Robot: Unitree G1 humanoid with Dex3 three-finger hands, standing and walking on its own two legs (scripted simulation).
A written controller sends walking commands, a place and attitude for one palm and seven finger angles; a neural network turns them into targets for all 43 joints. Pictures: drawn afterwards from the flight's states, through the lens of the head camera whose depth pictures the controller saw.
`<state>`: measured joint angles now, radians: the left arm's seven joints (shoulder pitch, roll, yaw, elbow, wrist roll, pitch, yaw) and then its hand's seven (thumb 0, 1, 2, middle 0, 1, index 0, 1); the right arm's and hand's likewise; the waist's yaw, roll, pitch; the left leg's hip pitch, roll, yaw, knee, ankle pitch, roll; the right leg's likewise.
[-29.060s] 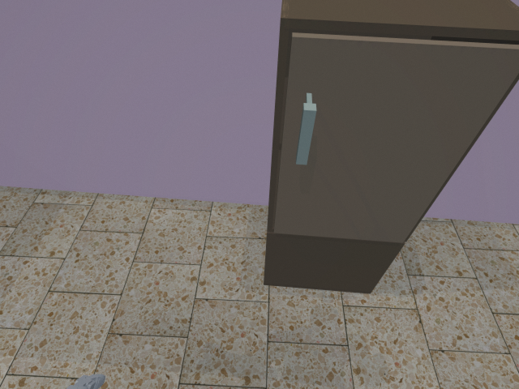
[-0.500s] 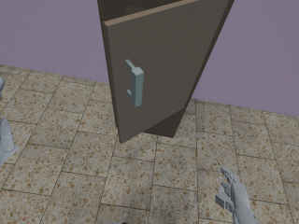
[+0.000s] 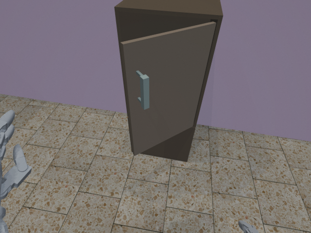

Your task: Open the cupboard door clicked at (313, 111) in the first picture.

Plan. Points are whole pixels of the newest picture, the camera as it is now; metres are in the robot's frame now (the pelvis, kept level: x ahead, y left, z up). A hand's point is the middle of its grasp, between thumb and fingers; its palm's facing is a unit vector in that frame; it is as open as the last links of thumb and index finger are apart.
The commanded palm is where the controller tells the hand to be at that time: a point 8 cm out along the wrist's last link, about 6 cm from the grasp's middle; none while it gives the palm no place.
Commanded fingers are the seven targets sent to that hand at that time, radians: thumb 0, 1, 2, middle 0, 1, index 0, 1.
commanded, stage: stop stepping back and stand still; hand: left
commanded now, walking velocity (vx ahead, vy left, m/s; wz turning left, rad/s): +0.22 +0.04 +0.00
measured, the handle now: (141, 90) +0.58 +0.09 +0.07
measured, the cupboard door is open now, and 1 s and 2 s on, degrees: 44 44 44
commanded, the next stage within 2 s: let the arm hang, fingers relaxed in 0.34 s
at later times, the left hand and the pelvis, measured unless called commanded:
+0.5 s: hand (43, 174) +0.21 +0.26 +0.10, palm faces +0.33 -0.77 -0.55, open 7.4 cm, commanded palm none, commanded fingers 0.00 0.90 0.90 -0.20 -0.30 -0.20 -0.30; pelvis +0.00 +0.00 -0.02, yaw +1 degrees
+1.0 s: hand out of the picture -0.01 +0.21 -0.17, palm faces +0.07 -0.97 -0.23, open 7.2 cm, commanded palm none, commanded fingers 0.00 0.90 0.90 -0.20 -0.30 -0.20 -0.30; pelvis -0.01 +0.02 +0.00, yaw +2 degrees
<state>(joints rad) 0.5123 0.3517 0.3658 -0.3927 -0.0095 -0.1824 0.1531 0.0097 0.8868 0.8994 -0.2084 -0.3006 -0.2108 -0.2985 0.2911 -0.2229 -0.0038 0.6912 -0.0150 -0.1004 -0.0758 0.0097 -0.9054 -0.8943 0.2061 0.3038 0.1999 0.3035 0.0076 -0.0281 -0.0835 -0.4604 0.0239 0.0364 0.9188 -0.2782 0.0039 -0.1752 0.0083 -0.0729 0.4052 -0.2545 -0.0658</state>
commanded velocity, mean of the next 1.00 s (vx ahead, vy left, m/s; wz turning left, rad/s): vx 0.02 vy -0.02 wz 0.00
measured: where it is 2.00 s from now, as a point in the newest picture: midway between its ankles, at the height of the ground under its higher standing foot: outside the picture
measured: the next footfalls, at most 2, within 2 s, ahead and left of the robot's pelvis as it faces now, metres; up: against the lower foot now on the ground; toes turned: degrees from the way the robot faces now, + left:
left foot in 0.14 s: +0.01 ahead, +0.15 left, +0.00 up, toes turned +4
left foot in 0.74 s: +0.02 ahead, +0.13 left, +0.00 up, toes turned +3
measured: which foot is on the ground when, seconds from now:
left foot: up 0.00-0.12, down 0.14-0.40, up 0.42-0.72, down 0.74-1.00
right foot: down 0.00-1.00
